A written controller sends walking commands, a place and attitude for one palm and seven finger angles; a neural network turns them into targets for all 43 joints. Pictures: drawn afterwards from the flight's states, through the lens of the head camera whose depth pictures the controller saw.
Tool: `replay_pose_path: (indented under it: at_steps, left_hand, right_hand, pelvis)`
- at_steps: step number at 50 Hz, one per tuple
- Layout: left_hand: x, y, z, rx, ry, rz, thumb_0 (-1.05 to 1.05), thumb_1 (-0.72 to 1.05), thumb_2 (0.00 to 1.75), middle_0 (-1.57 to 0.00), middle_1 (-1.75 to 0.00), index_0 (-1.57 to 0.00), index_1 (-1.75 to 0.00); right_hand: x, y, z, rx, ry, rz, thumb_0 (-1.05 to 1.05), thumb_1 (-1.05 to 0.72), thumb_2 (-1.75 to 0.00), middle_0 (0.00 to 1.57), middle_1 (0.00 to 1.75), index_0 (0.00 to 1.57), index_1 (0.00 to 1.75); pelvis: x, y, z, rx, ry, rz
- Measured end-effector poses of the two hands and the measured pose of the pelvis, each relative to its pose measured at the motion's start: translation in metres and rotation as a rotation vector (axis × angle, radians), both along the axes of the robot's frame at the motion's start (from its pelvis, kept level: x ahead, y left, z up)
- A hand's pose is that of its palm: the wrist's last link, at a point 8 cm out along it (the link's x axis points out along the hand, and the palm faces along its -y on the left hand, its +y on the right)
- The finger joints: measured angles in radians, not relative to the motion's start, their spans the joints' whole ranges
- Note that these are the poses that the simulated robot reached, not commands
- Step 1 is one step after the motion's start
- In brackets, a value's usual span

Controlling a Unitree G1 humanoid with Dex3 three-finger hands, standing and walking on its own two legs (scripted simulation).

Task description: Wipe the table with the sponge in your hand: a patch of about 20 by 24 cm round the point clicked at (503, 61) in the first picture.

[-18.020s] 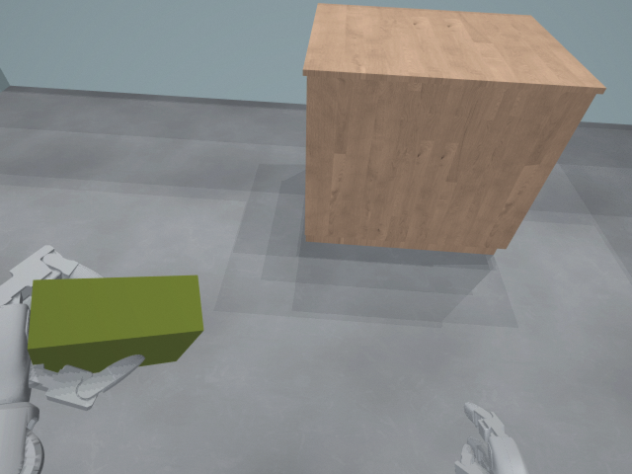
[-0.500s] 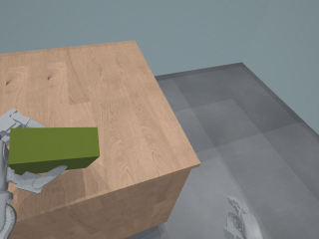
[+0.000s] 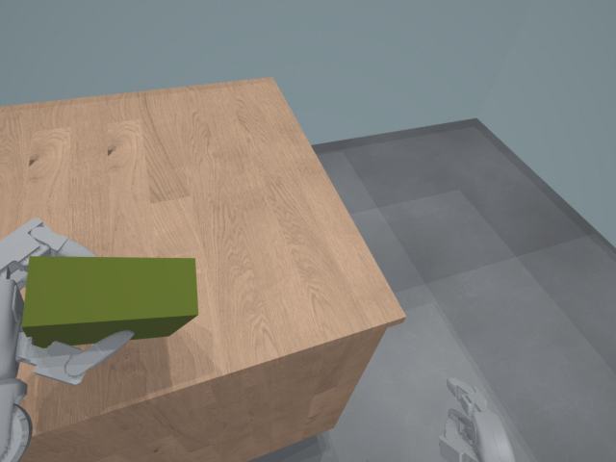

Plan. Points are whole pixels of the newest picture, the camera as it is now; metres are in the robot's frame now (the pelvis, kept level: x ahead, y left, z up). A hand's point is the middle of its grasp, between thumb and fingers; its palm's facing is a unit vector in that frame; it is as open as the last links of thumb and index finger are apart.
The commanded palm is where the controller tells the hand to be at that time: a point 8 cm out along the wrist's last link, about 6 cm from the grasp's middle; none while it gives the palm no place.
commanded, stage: look again from close up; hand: left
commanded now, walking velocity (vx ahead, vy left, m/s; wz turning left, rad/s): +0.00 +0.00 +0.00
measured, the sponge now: (137, 303) +0.24 +0.21 +0.13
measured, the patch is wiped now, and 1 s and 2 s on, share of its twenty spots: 0.00 0.00 0.00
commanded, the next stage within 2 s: turn the palm down, sponge in hand in 0.28 s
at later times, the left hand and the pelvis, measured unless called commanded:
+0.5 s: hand (61, 260) +0.24 +0.26 +0.19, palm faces +0.43 -0.77 -0.47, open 9.9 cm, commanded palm +0.16 +0.26 +0.18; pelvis -0.01 -0.03 +0.00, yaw +1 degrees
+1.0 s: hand (104, 308) +0.21 +0.22 +0.16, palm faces +0.30 -0.56 -0.77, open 9.9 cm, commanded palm +0.17 +0.24 +0.21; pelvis -0.01 -0.08 -0.01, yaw +3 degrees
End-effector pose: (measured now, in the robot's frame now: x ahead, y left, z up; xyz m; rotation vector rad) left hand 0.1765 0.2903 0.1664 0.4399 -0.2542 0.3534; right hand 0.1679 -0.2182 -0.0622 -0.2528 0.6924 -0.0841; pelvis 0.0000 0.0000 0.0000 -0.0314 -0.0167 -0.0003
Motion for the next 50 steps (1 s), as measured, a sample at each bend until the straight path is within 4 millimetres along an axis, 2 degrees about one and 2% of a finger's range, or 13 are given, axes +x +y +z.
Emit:
replay_pose_path:
  at_steps: [9,19,22,24,26,28,31,35,40,45,50]
  left_hand:
    - [-0.002,-0.009,0.001,0.008,0.012,0.001,-0.01,-0.47,1.02,-0.75,-1.35,-0.76,-1.35]
    - [-0.004,-0.020,0.005,0.010,0.009,-0.005,-0.01,-0.47,1.02,-0.75,-1.35,-0.76,-1.35]
    - [0.009,-0.011,0.026,0.175,-0.023,-0.017,-0.01,-0.47,1.02,-0.75,-1.34,-0.76,-1.34]
    - [0.018,0.001,0.036,0.159,-0.021,0.026,-0.01,-0.47,1.02,-0.76,-1.34,-0.76,-1.34]
    - [0.021,0.005,0.038,0.098,0.007,0.064,-0.01,-0.47,1.02,-0.75,-1.35,-0.76,-1.34]
    - [0.018,-0.003,0.033,0.098,0.068,0.075,-0.01,-0.47,1.02,-0.75,-1.35,-0.75,-1.35]
    - [0.007,-0.027,0.022,0.166,0.169,0.037,-0.01,-0.47,1.02,-0.75,-1.36,-0.75,-1.35]
    - [-0.011,-0.048,0.017,0.229,0.195,-0.007,-0.01,-0.47,1.02,-0.75,-1.35,-0.75,-1.35]
    - [-0.023,-0.040,0.033,0.291,0.131,0.117,-0.01,-0.47,1.02,-0.76,-1.34,-0.76,-1.34]
    - [-0.019,-0.029,0.037,0.322,0.218,0.220,-0.01,-0.47,1.02,-0.75,-1.35,-0.76,-1.34]
    - [-0.002,-0.049,0.033,0.403,0.315,0.131,-0.01,-0.47,1.02,-0.75,-1.35,-0.75,-1.35]
  right_hand:
    - [-0.012,-0.013,-0.003,0.004,0.008,-0.026,0.02,-0.90,-0.90,0.20,0.30,0.20,0.30]
    - [-0.009,-0.026,-0.002,0.002,-0.005,-0.039,0.02,-0.90,-0.90,0.20,0.30,0.20,0.30]
    - [-0.007,-0.023,-0.005,-0.031,0.007,0.034,0.02,-0.90,-0.90,0.20,0.30,0.20,0.30]
    - [-0.003,-0.023,-0.010,-0.018,0.026,0.074,0.02,-0.90,-0.90,0.20,0.30,0.20,0.30]
    - [0.001,-0.025,-0.012,0.009,0.022,0.078,0.02,-0.90,-0.90,0.20,0.30,0.20,0.30]
    - [0.007,-0.028,-0.010,0.032,0.000,0.076,0.02,-0.90,-0.90,0.20,0.30,0.20,0.30]
    - [0.015,-0.033,-0.007,0.045,-0.038,0.076,0.02,-0.90,-0.90,0.20,0.30,0.20,0.30]
    - [0.023,-0.040,-0.007,0.032,-0.060,0.082,0.02,-0.90,-0.90,0.20,0.30,0.20,0.30]
    - [0.027,-0.050,-0.016,0.019,-0.032,0.105,0.01,-0.90,-0.90,0.20,0.30,0.20,0.30]
    - [0.026,-0.062,-0.025,0.026,-0.011,0.091,0.02,-0.90,-0.90,0.20,0.30,0.20,0.30]
    - [0.028,-0.073,-0.030,0.036,-0.014,0.050,0.02,-0.90,-0.90,0.20,0.30,0.20,0.30]
  pelvis:
    - [-0.003,-0.008,0.001,0.001,0.001,0.001]
    - [-0.001,-0.016,0.001,0.003,-0.004,0.001]
    - [-0.006,-0.022,-0.002,0.012,-0.022,0.030]
    - [-0.009,-0.027,-0.003,0.022,-0.022,0.027]
    - [-0.010,-0.030,-0.004,0.025,-0.024,0.016]
    - [-0.011,-0.033,-0.004,0.028,-0.024,0.010]
    - [-0.013,-0.038,-0.005,0.031,-0.021,0.008]
    - [-0.016,-0.049,-0.007,0.033,-0.019,0.021]
    - [-0.018,-0.065,-0.009,0.030,-0.026,0.049]
    - [-0.016,-0.075,-0.009,0.030,-0.035,0.057]
    - [-0.010,-0.079,-0.010,0.034,-0.028,0.046]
